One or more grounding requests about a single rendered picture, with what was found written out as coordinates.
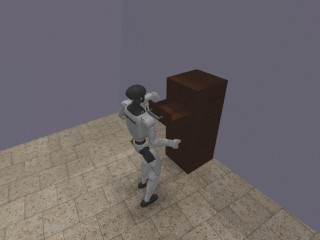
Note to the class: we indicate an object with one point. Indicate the right robot thigh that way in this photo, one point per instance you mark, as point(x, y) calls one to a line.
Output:
point(154, 161)

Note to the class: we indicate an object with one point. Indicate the drawer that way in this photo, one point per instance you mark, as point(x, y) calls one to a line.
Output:
point(175, 111)

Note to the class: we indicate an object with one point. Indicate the left robot upper arm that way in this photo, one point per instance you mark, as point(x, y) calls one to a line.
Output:
point(123, 104)

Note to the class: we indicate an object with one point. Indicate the right robot hand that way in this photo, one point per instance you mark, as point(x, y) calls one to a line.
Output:
point(176, 142)

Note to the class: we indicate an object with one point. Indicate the robot right shin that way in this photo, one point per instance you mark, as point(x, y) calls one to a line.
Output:
point(151, 186)

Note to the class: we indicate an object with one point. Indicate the handle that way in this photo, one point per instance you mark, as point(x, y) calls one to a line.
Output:
point(149, 111)

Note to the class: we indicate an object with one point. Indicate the right robot upper arm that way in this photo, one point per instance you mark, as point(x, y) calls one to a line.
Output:
point(149, 124)

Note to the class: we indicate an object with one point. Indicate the cabinet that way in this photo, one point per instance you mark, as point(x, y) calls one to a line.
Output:
point(206, 92)

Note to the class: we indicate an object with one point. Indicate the left robot hand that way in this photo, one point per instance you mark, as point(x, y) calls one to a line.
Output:
point(149, 96)

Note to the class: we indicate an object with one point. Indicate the right robot forearm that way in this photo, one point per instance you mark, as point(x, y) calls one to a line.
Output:
point(164, 142)

